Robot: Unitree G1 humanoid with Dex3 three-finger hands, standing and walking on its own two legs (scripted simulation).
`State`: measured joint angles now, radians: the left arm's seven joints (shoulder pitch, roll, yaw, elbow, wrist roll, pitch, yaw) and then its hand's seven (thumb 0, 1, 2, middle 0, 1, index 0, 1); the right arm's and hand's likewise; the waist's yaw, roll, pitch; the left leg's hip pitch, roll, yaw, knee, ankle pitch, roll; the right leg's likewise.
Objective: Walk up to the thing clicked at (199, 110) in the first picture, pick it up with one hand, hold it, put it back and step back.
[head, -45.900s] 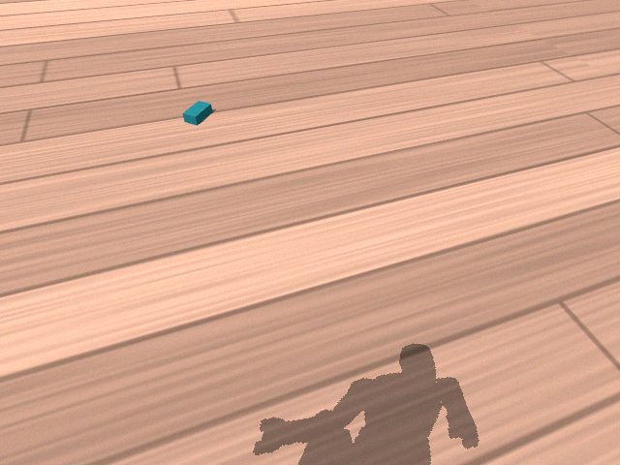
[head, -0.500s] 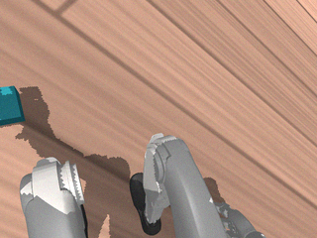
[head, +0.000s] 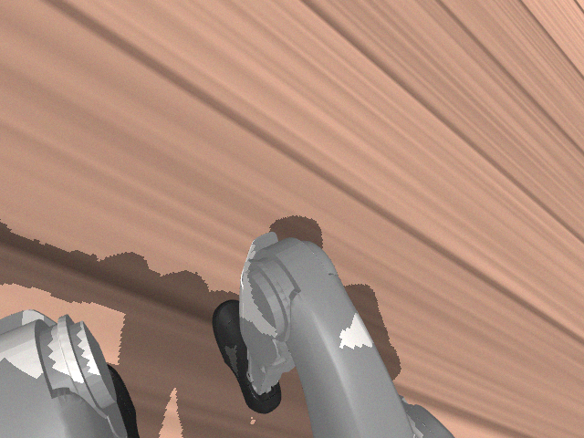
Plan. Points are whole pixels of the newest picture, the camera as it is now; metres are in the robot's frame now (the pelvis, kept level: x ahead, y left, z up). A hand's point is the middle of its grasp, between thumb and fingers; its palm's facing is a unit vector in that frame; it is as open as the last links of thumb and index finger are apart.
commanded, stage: rest palm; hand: left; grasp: from above
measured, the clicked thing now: out of the picture +0.45 +0.36 -0.28
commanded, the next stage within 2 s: close in 0.70 s
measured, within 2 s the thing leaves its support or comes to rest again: neither
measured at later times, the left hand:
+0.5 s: hand out of the picture +0.44 +0.35 -0.24, palm faces -0.41 -0.13 -0.90, open 14.2 cm
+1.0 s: hand out of the picture +0.44 +0.35 -0.25, palm faces -0.43 -0.17 -0.89, open 13.5 cm
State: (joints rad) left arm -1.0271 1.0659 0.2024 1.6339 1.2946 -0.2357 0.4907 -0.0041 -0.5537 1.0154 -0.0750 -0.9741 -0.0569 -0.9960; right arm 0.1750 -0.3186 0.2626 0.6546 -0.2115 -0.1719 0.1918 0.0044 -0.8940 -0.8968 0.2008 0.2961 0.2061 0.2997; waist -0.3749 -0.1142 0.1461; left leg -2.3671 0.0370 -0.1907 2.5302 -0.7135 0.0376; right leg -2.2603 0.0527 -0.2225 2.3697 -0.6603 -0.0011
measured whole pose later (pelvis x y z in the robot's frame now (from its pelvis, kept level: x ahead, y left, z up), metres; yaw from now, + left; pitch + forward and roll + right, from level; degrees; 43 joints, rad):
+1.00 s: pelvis +0.00 +0.00 +0.00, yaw -2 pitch +27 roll -15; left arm -1.02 1.11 0.17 1.68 1.30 -0.29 0.56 0.00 -0.43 0.97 -0.14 -1.01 -0.13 -1.02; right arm 0.11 -0.34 0.33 0.64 -0.23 -0.22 0.23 0.00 -0.90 -0.90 0.20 0.30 0.21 0.30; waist -0.37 -0.16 0.19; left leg -2.34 0.04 -0.24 2.56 -0.72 0.03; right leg -2.22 0.07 -0.26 2.36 -0.64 0.01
